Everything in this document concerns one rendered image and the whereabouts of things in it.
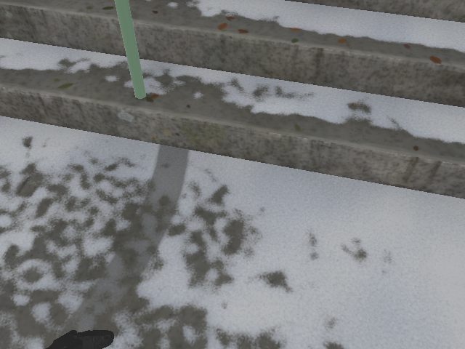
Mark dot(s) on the left robot hand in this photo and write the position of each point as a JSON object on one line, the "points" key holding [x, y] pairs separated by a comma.
{"points": [[96, 339]]}

